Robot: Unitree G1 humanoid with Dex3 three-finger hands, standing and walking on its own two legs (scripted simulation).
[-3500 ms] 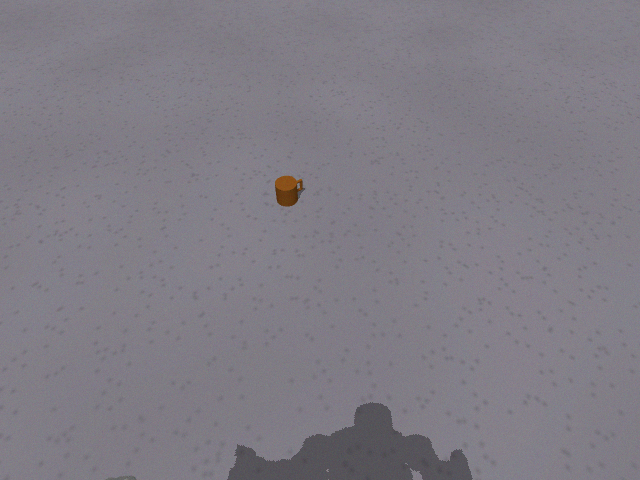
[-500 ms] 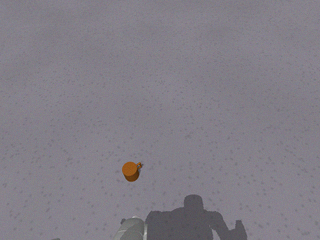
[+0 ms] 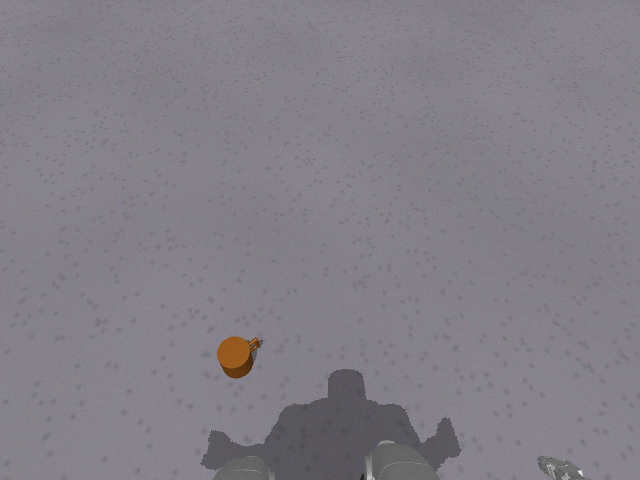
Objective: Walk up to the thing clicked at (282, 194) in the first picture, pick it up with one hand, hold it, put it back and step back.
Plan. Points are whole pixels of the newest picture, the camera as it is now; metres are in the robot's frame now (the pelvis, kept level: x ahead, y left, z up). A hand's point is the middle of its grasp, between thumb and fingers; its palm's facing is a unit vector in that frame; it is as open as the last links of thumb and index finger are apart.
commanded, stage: walk up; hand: left
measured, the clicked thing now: (240, 354) +0.50 +0.22 -0.71
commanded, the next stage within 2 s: none
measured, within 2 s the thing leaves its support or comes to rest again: neither
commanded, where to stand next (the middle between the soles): +0.11 -0.01 m, yaw +0 degrees
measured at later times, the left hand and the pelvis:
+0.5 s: hand out of the picture +0.09 +0.24 -0.14, palm faces -0.01 -0.94 -0.33, open 7.4 cm; pelvis +0.00 -0.01 +0.01, yaw +0 degrees
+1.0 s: hand out of the picture +0.10 +0.25 -0.13, palm faces +0.04 -0.93 -0.35, open 7.4 cm; pelvis +0.03 -0.01 +0.02, yaw +2 degrees
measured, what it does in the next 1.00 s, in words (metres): steps on the spot: right foot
